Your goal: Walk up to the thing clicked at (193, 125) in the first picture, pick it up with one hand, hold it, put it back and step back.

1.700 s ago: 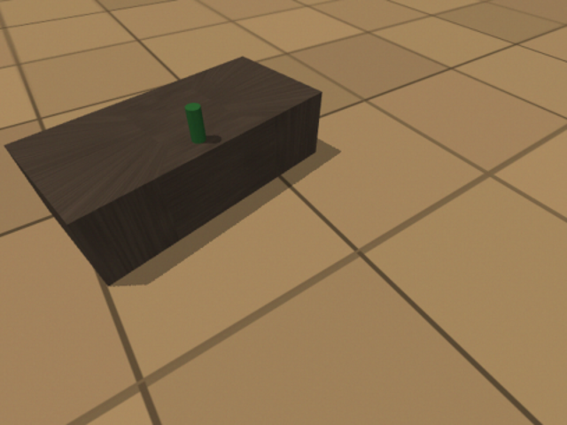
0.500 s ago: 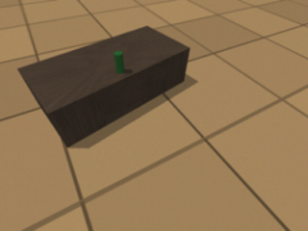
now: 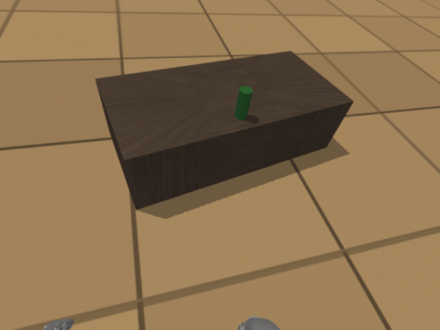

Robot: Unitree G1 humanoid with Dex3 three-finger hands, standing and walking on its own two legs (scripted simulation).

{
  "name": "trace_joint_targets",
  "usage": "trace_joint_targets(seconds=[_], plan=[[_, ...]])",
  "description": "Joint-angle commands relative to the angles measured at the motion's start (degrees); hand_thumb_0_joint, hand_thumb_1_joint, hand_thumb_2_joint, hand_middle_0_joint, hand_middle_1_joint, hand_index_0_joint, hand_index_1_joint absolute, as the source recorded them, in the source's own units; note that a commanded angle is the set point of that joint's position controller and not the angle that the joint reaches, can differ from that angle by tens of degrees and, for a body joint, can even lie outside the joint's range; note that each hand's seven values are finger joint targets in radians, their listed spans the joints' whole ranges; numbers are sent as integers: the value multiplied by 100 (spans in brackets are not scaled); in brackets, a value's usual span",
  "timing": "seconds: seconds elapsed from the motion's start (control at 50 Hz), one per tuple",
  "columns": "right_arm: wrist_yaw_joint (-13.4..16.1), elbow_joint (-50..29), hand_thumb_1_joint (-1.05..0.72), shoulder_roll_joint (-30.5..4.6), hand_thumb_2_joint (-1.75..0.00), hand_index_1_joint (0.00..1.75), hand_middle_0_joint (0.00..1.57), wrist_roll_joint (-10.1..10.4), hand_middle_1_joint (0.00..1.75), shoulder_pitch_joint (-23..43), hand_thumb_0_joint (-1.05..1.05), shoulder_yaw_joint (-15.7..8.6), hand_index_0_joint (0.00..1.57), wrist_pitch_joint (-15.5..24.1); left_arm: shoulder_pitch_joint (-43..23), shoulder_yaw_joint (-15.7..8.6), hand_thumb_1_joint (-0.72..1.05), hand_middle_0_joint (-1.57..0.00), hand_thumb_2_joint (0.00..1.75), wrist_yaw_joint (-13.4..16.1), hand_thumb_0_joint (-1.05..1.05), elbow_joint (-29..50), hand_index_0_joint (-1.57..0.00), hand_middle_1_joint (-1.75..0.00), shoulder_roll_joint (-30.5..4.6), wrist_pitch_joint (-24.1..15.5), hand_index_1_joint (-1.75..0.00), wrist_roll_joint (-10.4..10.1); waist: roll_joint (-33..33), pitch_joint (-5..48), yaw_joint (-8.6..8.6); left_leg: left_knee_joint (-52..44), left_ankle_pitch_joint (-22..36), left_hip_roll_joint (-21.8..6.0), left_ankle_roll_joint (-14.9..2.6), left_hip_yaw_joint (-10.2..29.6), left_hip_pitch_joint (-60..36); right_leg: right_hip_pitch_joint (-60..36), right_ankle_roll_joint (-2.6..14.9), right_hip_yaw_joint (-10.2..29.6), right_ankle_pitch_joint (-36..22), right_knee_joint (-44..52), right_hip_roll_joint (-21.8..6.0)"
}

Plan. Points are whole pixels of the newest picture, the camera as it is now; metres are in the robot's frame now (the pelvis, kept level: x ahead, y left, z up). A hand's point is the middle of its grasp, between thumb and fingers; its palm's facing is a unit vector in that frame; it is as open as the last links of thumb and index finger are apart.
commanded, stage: walk up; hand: right
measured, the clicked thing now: (243, 103) +1.16 -0.17 -0.30
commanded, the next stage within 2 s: none
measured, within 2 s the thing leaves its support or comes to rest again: neither
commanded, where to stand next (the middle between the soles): +0.69 -0.15 m, yaw +25 degrees
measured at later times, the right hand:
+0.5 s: hand (337, 225) +0.40 -0.33 -0.12, palm faces -0.27 +0.86 -0.43, open 7.4 cm
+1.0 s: hand (342, 184) +0.55 -0.40 -0.13, palm faces -0.28 +0.82 -0.49, open 7.4 cm
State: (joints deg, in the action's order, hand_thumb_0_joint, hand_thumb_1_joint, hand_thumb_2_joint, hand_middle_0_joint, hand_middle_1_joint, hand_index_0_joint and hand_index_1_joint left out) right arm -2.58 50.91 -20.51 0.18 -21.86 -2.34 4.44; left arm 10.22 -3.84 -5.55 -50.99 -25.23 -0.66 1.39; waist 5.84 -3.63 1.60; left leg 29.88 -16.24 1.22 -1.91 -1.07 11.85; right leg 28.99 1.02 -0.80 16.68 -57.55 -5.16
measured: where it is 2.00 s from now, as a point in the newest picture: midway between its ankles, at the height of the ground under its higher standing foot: (245, 239)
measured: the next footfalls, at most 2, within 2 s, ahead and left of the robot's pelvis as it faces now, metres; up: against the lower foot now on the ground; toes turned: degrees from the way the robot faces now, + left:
right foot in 0.24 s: +0.29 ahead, -0.16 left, +0.00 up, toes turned +4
left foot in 0.64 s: +0.42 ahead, +0.07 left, +0.00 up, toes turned +21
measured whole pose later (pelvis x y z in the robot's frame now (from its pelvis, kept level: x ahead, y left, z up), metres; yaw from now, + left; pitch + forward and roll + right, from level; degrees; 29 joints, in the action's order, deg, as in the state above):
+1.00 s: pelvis +0.41 -0.13 -0.02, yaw +16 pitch -3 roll +1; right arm 0.4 47.4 -25.4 -0.8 -21.2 -2.5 5.6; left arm 18.2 -6.4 -6.6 -45.4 -27.5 1.9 2.3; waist 4.4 -3.1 -0.5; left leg 40.0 -20.3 -6.2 1.0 -1.4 17.5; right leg 27.2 0.7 0.7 19.6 -47.2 -8.7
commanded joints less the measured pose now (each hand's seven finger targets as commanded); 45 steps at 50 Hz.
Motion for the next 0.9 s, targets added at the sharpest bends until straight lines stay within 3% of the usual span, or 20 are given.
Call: trace_joint_targets(seconds=[0.0,0.08,0.16,0.2,0.22,0.24,0.28,0.34,0.38,0.46,0.54,0.58,0.6,0.62,0.64,0.66,0.68,0.72,0.76,0.88], plan=[[214,-582,-90,-1822,-90,30,20,-34,30,-230,0,-559,20,292,-431,-364,90,-20,90,21,0,752,-20,-30,-992,-77,-30,36,-988,17,-56,-1512,438,-1347,-1016,1689,-502,545,-112,192,-339,996,-137],[258,-660,-90,-1860,-90,30,20,-32,30,-570,0,-569,20,362,-963,-361,90,-20,90,-12,0,1119,-20,-30,-739,-152,-30,36,-1075,-148,73,-1169,2078,-1344,-872,1504,-451,295,24,38,-819,1798,-31],[356,-866,-90,-1800,-90,30,20,-84,30,-278,0,-537,20,330,-279,-482,90,-20,90,-3,0,998,-20,-30,-700,-203,-30,3,-1200,312,-315,-315,2871,-1244,-669,1259,-89,-1175,168,-179,-565,2212,236],[389,-963,-90,-1564,-90,30,20,-46,30,-220,0,-456,20,308,812,-669,90,-20,90,70,0,726,-20,-30,-962,-243,-30,28,-549,829,-893,1403,2773,-827,-414,982,655,-2850,373,-106,-583,2573,309],[379,-1013,-90,-1164,-90,30,20,3,30,-445,0,-313,20,313,1446,-809,90,-20,90,131,0,652,-20,-30,-1352,-303,-30,113,614,1214,-1109,3118,1608,-253,-196,494,1528,-3620,605,1145,396,3172,-646],[401,-994,-90,-1009,-90,30,20,17,30,-661,0,-220,20,290,1358,-791,90,-20,90,164,0,779,-20,-30,-1556,-338,-30,76,1165,1162,-820,3822,-1092,211,-115,61,2643,-4047,892,2932,1048,3948,-1850],[473,-767,-90,-1652,-90,30,20,-71,30,-333,0,-348,20,267,674,-731,90,-20,90,191,0,922,-20,-30,-1542,-287,-30,-20,555,538,-678,4511,-1110,-344,-145,365,2809,-2980,1483,3439,1373,4366,-2128],[304,-570,-90,-1416,-90,30,20,-16,30,-365,0,-339,20,243,396,-534,90,-20,90,209,0,956,-20,-30,-1064,-328,-30,-43,312,-307,-345,3689,-381,-646,-121,440,2077,-1609,1011,1153,-454,4138,-1100],[238,-538,-90,-1327,-90,30,20,-45,30,-352,0,-356,20,171,419,-491,90,-20,90,197,0,962,-20,-30,-1029,-343,-30,-16,412,-349,-293,3252,-205,-608,-24,270,1841,-1336,1005,584,-1112,4112,-888],[178,-740,-90,-1266,-90,30,20,-41,30,78,0,-369,20,145,523,-484,90,-20,90,163,0,1203,-20,-30,-1122,-340,-30,47,425,-184,-402,1738,2,-634,132,-122,1827,-1624,1275,166,-1120,4085,-988],[256,-765,-90,-1209,-90,30,20,1,30,159,0,-424,20,182,769,-450,90,-20,90,116,0,1272,-20,-30,-1140,-203,-30,65,-23,297,-453,624,850,-305,123,-579,722,-1655,962,-260,-1501,3181,-762],[362,-601,-90,-1391,-90,30,20,-18,30,-397,0,-533,20,207,762,-366,90,-20,90,112,0,1401,-20,-30,-1031,-141,-30,56,-582,681,-100,244,1184,-54,-15,-690,-775,-1033,726,-532,-1683,2092,-534],[445,-508,-90,-1643,-90,30,20,-78,30,-841,0,-627,20,223,833,-287,90,-20,90,132,0,1445,-20,-30,-840,-130,-30,53,-1062,914,158,149,822,-302,-241,-229,-1502,-497,577,-698,-1476,1066,-304],[526,-554,-90,-2128,-90,30,20,-181,30,-1151,0,-755,20,228,1096,-248,90,-20,90,138,0,1486,-20,-30,-545,-106,-30,40,-1930,1144,276,-313,-283,-1449,-745,1733,-2176,637,347,-700,259,-277,207],[611,-825,-90,-2477,-90,30,20,-161,30,-977,0,-828,20,228,1395,-279,90,-20,90,135,0,1443,-20,-30,-657,-31,-30,62,-1807,1176,53,-911,-955,-2796,-1202,4057,-2075,1345,126,-183,1691,-1145,397],[649,-939,-90,-2580,-90,30,20,52,30,-625,0,-879,20,209,1358,-462,90,-20,90,172,0,1362,-20,-30,-1390,92,-30,82,-1123,978,45,-1219,-1647,-3177,-1646,4437,-1587,1197,85,511,1529,-1604,-40],[636,-936,-90,-2406,-90,30,20,89,30,-340,0,-829,20,202,1188,-456,90,-20,90,190,0,1309,-20,-30,-1439,91,-30,89,-833,608,1,-1222,-1190,-3006,-1678,4029,-1182,1271,39,516,1315,-1764,-160],[629,-934,-90,-2009,-90,30,20,12,30,-58,0,-620,20,221,1027,-483,90,-20,90,186,0,1129,-20,-30,-1218,104,-30,61,-681,88,-149,-1125,-130,-2180,-1152,2389,-60,834,56,586,922,-1377,-288],[556,-880,-90,-2014,-90,30,20,29,30,116,0,-570,20,262,1396,-506,90,-20,90,125,0,950,-20,-30,-1142,139,-30,34,-1052,-104,-352,-1027,-13,-1800,-975,1420,775,221,4,402,730,-910,-343],[448,-844,-90,-2375,-90,30,20,-69,30,188,0,-686,20,301,1004,-527,90,-20,90,-56,0,1004,-20,-30,-1028,183,-30,89,-1796,-119,-240,-1069,-1440,-1571,-995,1052,1056,-14,-83,74,280,700,-329]])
